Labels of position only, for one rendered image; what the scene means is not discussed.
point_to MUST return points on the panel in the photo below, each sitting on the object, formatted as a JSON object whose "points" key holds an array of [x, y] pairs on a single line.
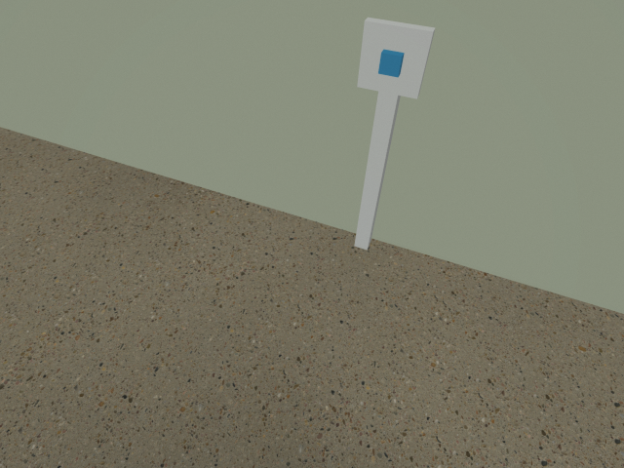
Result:
{"points": [[415, 42]]}

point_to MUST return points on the button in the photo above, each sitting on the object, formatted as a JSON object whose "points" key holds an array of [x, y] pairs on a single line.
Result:
{"points": [[390, 63]]}

